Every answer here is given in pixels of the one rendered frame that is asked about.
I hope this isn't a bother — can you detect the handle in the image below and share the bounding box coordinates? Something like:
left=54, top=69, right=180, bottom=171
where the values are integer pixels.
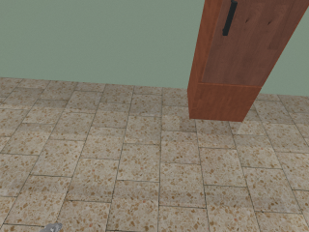
left=222, top=0, right=238, bottom=36

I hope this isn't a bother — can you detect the cupboard door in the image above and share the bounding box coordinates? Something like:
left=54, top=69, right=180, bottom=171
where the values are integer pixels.
left=202, top=0, right=309, bottom=86

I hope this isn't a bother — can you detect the robot left hand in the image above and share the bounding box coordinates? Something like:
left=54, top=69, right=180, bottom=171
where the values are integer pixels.
left=39, top=222, right=63, bottom=232

